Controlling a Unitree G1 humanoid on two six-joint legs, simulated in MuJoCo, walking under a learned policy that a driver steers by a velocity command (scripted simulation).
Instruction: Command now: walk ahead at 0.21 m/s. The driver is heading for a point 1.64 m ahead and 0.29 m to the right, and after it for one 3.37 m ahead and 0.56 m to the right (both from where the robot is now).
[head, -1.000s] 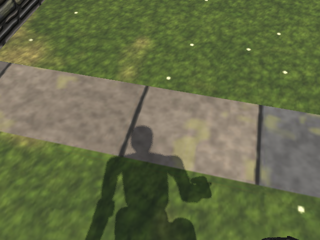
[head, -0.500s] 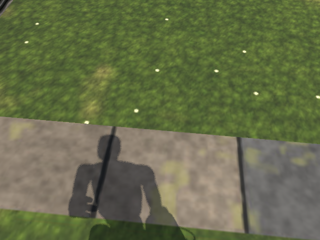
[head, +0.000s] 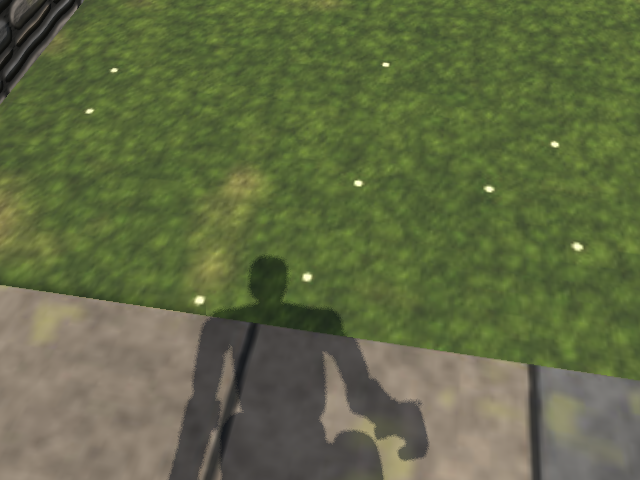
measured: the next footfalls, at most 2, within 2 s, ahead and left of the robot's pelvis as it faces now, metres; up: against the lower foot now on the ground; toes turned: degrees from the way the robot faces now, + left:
left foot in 0.10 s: +0.20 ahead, +0.10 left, +0.00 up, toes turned +2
right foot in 0.42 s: +0.10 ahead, -0.10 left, +0.00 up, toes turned -1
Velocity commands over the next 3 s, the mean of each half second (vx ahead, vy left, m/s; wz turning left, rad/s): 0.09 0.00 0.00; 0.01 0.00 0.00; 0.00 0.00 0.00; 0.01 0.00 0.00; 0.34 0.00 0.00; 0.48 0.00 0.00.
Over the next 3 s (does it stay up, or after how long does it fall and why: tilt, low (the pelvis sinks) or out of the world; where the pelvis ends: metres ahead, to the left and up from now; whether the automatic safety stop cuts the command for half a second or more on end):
stays up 0.59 0.00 0.00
